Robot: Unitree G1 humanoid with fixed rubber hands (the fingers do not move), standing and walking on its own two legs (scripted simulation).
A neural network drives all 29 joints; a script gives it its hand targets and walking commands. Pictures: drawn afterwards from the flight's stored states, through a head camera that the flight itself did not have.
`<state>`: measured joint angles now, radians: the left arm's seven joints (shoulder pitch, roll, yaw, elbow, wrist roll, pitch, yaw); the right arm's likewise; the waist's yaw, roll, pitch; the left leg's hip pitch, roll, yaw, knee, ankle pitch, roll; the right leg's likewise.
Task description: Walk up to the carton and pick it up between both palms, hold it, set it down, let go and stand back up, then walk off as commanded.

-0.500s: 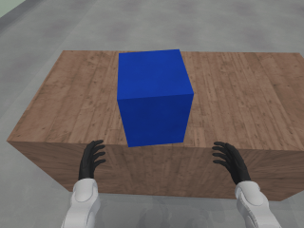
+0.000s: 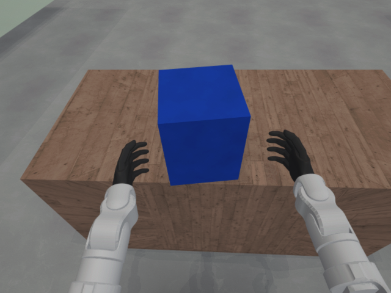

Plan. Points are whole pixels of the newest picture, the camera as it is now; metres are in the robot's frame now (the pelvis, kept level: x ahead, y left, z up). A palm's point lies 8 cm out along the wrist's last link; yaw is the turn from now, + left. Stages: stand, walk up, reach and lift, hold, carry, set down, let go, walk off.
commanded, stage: reach and lift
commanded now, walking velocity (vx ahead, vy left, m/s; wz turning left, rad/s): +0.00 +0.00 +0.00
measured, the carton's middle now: (200, 127) +0.53 +0.02 +0.00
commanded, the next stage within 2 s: none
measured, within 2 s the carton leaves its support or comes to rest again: neither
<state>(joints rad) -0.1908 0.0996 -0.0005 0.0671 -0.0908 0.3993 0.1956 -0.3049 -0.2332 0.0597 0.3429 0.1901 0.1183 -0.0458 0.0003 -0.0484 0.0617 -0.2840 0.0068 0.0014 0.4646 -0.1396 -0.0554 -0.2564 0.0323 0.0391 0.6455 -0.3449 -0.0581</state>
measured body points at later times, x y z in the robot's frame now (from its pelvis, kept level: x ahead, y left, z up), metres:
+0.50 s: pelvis +0.03 +0.00 +0.00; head +0.06 -0.01 +0.45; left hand +0.40 +0.16 +0.09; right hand +0.44 -0.16 +0.11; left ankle +0.07 +0.16 -0.73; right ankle +0.00 -0.08 -0.73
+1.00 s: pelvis +0.03 +0.00 +0.00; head +0.07 -0.01 +0.45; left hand +0.47 +0.16 +0.13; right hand +0.49 -0.15 +0.14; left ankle +0.07 +0.16 -0.73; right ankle +0.00 -0.08 -0.73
